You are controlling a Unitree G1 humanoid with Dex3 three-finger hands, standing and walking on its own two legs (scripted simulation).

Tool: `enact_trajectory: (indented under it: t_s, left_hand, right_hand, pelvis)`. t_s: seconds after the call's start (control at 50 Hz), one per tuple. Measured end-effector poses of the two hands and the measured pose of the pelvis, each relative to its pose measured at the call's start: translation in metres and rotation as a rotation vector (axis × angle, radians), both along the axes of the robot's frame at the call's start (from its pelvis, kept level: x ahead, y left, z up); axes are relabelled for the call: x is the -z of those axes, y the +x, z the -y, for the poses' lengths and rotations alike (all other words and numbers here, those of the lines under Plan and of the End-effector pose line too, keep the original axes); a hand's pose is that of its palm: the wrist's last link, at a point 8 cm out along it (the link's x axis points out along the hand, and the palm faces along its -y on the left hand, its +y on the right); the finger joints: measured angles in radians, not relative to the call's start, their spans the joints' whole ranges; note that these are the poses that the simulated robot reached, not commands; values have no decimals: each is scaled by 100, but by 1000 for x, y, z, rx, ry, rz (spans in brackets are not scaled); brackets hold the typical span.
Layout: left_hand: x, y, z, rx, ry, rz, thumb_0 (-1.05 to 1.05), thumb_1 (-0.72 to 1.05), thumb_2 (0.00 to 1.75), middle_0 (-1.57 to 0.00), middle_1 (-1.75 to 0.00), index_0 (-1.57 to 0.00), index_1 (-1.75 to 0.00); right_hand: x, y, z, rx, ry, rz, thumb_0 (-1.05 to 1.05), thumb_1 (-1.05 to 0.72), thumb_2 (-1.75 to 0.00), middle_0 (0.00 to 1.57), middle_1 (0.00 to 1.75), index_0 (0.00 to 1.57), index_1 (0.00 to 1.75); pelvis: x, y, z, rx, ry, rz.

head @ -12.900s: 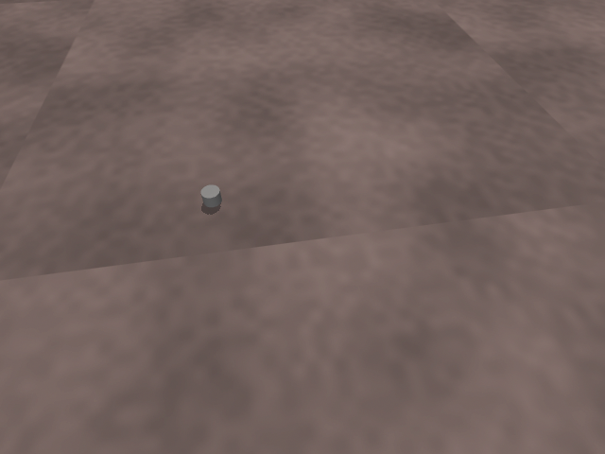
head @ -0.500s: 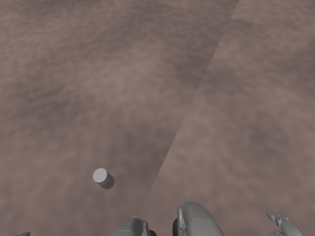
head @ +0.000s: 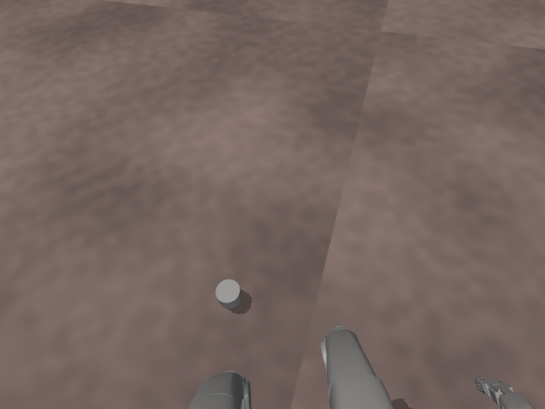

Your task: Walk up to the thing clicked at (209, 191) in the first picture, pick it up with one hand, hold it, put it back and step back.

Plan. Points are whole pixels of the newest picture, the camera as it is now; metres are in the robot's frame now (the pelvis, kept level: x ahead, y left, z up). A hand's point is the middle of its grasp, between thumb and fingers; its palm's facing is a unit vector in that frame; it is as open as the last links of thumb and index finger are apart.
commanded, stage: walk up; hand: left
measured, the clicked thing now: (229, 293) +0.52 +0.19 -0.68
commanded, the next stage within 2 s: none
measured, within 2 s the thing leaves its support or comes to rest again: neither
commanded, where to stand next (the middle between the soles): +0.08 +0.03 m, yaw -11 degrees
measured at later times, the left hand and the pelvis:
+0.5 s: hand out of the picture +0.11 +0.32 -0.09, palm faces -0.28 -0.88 -0.37, open 7.3 cm; pelvis -0.03 +0.07 +0.07, yaw -12 degrees
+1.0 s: hand out of the picture +0.13 +0.26 -0.09, palm faces -0.24 -0.89 -0.39, open 7.4 cm; pelvis +0.00 +0.02 +0.05, yaw -15 degrees
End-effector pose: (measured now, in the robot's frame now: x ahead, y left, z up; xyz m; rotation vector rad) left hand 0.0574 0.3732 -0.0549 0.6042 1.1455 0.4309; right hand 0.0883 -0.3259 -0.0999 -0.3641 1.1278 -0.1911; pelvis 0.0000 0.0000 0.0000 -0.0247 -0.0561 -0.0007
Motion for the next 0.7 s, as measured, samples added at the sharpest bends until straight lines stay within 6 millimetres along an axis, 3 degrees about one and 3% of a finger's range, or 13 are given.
enact_trajectory:
  t_s: [0.08, 0.16, 0.28, 0.4, 0.56, 0.7]
  left_hand:
    - [-3, -1, -14, 40, -76, -35, 0, 90, 90, -21, -30, -21, -30]
    - [-3, 2, -17, 101, -160, -70, 0, 90, 90, -21, -30, -21, -30]
    - [3, 17, -12, 191, -260, -108, 0, 90, 90, -21, -30, -21, -30]
    - [-2, 43, 0, 267, -311, -96, 0, 90, 90, -21, -30, -21, -30]
    - [-11, 64, 15, 322, -297, -70, 0, 90, 90, -21, -30, -21, -30]
    - [-21, 61, 29, 313, -260, -82, 0, 91, 90, -20, -30, -21, -30]
  right_hand:
    - [-15, -50, -43, 68, 36, -58, 0, -90, -90, 20, 30, 21, 30]
    - [-28, -92, -69, 123, 33, -86, 0, -90, -90, 21, 30, 21, 30]
    - [-54, -140, -83, 235, -21, -104, 0, -90, -90, 21, 30, 21, 30]
    - [-80, -176, -86, 324, -62, -94, 0, -90, -90, 21, 30, 21, 30]
    - [-78, -201, -81, 391, -43, -91, 0, -90, -90, 20, 30, 21, 30]
    - [-50, -188, -65, 382, 22, -87, 0, -90, -90, 20, 30, 21, 30]
  pelvis:
    - [-22, -12, -26, 28, -3, -12]
    - [-36, -18, -49, 67, 1, -29]
    - [-51, -22, -70, 140, 9, -36]
    - [-66, -26, -76, 187, -3, -24]
    - [-68, -29, -68, 229, 15, -11]
    - [-61, -24, -49, 260, 36, -8]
